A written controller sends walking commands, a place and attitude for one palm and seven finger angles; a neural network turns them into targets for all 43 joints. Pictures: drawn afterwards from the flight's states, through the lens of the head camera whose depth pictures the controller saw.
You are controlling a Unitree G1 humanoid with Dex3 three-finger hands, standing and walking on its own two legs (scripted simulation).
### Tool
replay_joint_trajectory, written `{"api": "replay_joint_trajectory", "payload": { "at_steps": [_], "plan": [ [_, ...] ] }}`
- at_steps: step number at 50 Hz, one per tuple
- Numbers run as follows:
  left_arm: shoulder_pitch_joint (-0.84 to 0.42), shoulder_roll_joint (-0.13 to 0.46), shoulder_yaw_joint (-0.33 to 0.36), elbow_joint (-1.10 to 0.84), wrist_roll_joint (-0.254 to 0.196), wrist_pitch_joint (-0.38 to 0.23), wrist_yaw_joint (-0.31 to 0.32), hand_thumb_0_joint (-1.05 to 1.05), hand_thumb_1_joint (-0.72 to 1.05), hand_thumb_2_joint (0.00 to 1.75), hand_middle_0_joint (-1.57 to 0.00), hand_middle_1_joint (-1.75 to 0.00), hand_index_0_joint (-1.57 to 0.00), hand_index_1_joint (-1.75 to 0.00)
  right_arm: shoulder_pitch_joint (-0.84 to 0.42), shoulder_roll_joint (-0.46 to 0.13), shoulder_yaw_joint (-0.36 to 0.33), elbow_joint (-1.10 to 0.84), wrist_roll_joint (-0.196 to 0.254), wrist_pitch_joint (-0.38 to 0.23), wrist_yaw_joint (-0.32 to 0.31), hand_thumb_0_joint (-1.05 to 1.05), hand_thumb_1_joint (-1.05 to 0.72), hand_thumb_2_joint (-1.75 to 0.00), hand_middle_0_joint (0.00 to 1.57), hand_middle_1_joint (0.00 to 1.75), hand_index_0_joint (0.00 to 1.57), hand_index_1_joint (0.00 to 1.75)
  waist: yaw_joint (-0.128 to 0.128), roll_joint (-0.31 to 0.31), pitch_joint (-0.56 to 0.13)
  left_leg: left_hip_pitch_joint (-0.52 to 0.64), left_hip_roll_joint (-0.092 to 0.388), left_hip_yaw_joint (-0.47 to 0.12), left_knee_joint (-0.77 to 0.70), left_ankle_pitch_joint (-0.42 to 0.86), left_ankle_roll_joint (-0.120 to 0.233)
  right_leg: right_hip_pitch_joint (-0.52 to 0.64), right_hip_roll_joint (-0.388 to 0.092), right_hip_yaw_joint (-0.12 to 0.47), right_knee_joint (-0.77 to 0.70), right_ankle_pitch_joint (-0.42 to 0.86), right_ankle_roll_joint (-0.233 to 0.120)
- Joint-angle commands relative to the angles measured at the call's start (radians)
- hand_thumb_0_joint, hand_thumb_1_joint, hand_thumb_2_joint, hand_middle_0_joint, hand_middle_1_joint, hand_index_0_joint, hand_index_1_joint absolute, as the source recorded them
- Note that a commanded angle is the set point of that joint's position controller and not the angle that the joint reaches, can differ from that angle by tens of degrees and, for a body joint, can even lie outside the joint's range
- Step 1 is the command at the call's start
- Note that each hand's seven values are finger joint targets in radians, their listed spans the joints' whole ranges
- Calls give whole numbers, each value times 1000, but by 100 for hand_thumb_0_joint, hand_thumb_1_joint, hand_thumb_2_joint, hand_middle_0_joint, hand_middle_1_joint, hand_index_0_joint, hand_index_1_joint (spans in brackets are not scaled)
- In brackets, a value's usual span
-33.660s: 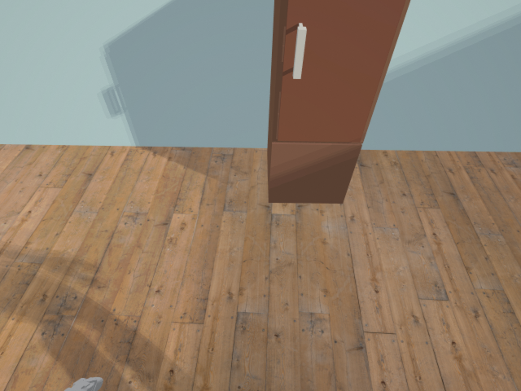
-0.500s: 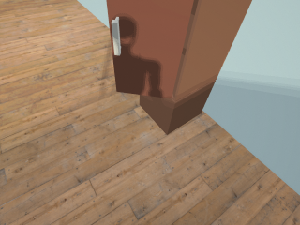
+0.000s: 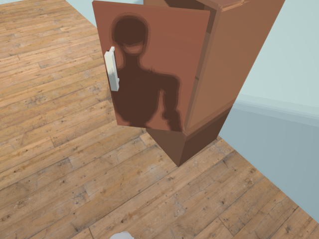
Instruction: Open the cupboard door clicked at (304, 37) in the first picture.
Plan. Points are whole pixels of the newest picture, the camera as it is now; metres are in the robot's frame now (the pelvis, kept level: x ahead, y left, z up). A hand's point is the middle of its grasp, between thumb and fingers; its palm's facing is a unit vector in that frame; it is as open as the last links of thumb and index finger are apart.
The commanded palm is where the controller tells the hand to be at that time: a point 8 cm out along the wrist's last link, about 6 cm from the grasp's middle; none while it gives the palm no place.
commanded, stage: come to a stop and stand still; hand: left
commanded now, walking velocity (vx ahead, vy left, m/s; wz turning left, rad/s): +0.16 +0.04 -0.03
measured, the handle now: (113, 69) +0.65 +0.21 +0.03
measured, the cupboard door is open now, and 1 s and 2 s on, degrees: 46 46 46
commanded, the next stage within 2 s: none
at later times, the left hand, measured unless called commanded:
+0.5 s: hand (92, 232) +0.16 +0.20 -0.18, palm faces -0.01 -0.96 -0.27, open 7.4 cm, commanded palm none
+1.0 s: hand out of the picture +0.09 +0.21 -0.18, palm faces -0.05 -0.97 -0.23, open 7.4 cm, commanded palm none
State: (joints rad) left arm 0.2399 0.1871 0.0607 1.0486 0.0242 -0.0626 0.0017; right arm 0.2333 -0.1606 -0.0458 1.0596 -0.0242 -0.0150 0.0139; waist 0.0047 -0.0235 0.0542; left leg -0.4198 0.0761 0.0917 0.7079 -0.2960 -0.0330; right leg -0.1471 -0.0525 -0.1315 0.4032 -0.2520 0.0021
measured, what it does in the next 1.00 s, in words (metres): steps on the spot: left foot, then right foot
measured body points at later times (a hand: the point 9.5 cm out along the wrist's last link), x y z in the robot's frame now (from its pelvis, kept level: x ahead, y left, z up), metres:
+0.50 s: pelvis +0.07 -0.01 -0.02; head +0.10 -0.01 +0.43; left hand +0.16 +0.25 -0.16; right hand +0.12 -0.26 -0.17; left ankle +0.10 +0.12 -0.74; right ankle +0.07 -0.13 -0.75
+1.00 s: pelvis +0.06 +0.03 -0.01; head +0.07 +0.02 +0.44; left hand +0.09 +0.27 -0.17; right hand +0.10 -0.21 -0.16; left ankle +0.05 +0.10 -0.74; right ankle +0.07 -0.13 -0.74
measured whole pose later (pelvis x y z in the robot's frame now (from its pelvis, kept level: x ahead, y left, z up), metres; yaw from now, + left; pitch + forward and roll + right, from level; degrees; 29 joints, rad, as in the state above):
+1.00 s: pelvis +0.06 +0.03 -0.01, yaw -3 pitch -1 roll +0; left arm 0.26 0.19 0.00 1.04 0.02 0.02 0.03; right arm 0.26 -0.18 -0.01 0.93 -0.02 0.00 -0.02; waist 0.01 0.01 0.04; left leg -0.23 -0.04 0.08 0.58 -0.34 0.07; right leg -0.29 -0.06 0.01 0.58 -0.28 0.01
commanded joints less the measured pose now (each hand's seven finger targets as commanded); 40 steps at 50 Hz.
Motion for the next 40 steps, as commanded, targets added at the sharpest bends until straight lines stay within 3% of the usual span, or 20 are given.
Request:
{"api": "replay_joint_trajectory", "payload": {
  "at_steps": [1,2,3,4,6,8,13,16,19,22,23,24,25,26,28,33,36,38,39,40],
  "plan": [
    [36,125,22,-15,-10,7,-1,0,90,90,-20,-30,-20,-30,109,-62,-7,-18,-1,-36,1,0,-90,-90,20,30,20,30,-33,-39,-40,279,-42,38,-247,130,2,-146,-158,105,-44,12,-91],
    [44,96,14,-20,-8,14,-5,0,90,90,-20,-30,-20,-30,167,-119,-20,-8,-3,-42,-7,0,-90,-90,20,30,20,30,-57,98,-69,389,44,-78,-283,166,38,-246,-93,66,101,-77,-55],
    [53,41,0,-39,-13,20,-2,0,90,90,-20,-30,-20,-30,244,-213,-33,-2,-14,-42,-23,0,-90,-90,20,30,20,30,-84,276,-95,444,245,-316,-360,237,134,-348,6,-23,312,-229,-8],
    [32,38,-12,-57,-12,25,7,0,90,90,-20,-30,-20,-30,252,-225,-28,-10,-17,-30,-36,0,-90,-90,20,30,20,30,-88,236,-89,364,335,-427,-417,326,210,-331,27,38,464,-371,-4],
    [47,27,-19,-18,-15,47,17,0,90,90,-20,-30,-20,-30,106,-179,-3,-39,-13,-28,-57,0,-90,-90,20,30,20,30,-28,222,-65,250,297,-323,-386,634,206,-268,-31,120,521,-321,5],
    [59,57,-16,5,-23,67,16,0,90,90,-20,-30,-20,-30,35,-164,7,-47,-4,-21,-70,0,-90,-90,20,30,20,30,-10,186,-81,253,272,-218,-342,887,196,-207,-38,120,456,-280,21],
    [30,91,11,-55,-9,115,15,0,90,90,-20,-30,-20,-30,40,-236,-39,-46,0,17,-85,0,-90,-90,20,30,20,30,-30,136,-130,327,310,-201,-311,894,227,-281,14,122,547,-252,18],
    [19,81,18,-81,-7,124,14,0,90,90,-20,-30,-20,-30,-8,-226,-44,-63,-4,25,-82,0,-90,-90,20,30,20,30,-17,184,-124,279,289,-160,-317,755,211,-272,23,134,555,-229,18],
    [19,74,15,-101,-9,118,13,0,90,90,-20,-30,-20,-30,-37,-229,-49,-76,-8,28,-71,0,-90,-90,20,30,20,30,-8,221,-119,237,271,-156,-311,674,187,-182,25,104,385,-185,4],
    [91,100,18,-91,-4,101,16,0,90,90,-20,-30,-20,-30,-47,-212,-52,-89,4,39,-56,0,-90,-90,20,30,20,30,30,117,-112,134,185,-117,-219,393,117,6,17,89,85,92,-8],
    [79,165,24,-101,6,88,22,0,90,90,-20,-30,-20,-30,-26,-161,-48,-97,13,43,-47,0,-90,-90,20,30,20,30,22,-77,-112,59,64,-43,-92,122,50,35,-126,278,-52,248,-47],
    [32,228,26,-113,8,78,25,0,90,90,-20,-30,-20,-30,-26,-104,-37,-115,19,53,-35,0,-90,-90,20,30,20,30,10,-249,-71,16,-64,11,81,-257,2,-54,-320,431,-128,327,-153],
    [18,246,16,-130,3,76,23,0,90,90,-20,-30,-20,-30,-47,-106,-31,-125,17,67,-27,0,-90,-90,20,30,20,30,31,-147,-67,56,-67,-71,218,-309,12,-167,-345,426,-147,245,-205],
    [-25,215,17,-122,4,68,29,0,90,90,-20,-30,-20,-30,-75,-98,-32,-122,12,72,-30,0,-90,-90,20,30,20,30,9,-169,-49,-3,-69,-108,292,-281,16,-137,-293,435,-117,329,-207],
    [-64,178,10,-123,0,63,35,0,90,90,-20,-30,-20,-30,-31,-114,-30,-95,15,67,-30,0,-90,-90,20,30,20,30,-9,-193,-59,-10,-52,-110,299,-217,3,-69,-249,338,-69,464,-191],
    [-16,210,21,-95,-1,57,33,0,90,90,-20,-30,-20,-30,-20,-103,-17,-85,19,53,-26,0,-90,-90,20,30,20,30,21,-121,-84,60,-74,-64,-12,-166,-14,62,-247,321,-38,528,-177],
    [-36,198,15,-72,-12,58,30,0,90,90,-20,-30,-20,-30,49,-96,-9,-54,16,39,-29,0,-90,-90,20,30,20,30,-8,-115,-89,236,-78,-56,-302,45,-1,-16,-201,293,3,379,-114],
    [-31,128,1,-80,-21,69,21,0,90,90,-20,-30,-20,-30,41,-159,-11,-60,6,22,-34,0,-90,-90,20,30,20,30,11,104,-81,262,78,-218,-357,223,70,-110,-70,198,58,103,-30],
    [-30,107,-4,-81,-18,75,21,0,90,90,-20,-30,-20,-30,15,-184,-9,-72,3,23,-36,0,-90,-90,20,30,20,30,26,104,-83,168,130,-241,-381,169,101,-46,-36,143,48,7,-8],
    [106,89,-29,-31,-15,42,73,0,90,90,-20,-30,-20,-30,-87,-187,-13,-147,20,0,-29,0,-90,-90,20,30,20,30,52,142,-105,206,70,-94,-139,278,51,-47,-95,176,60,272,-37]
  ]
}}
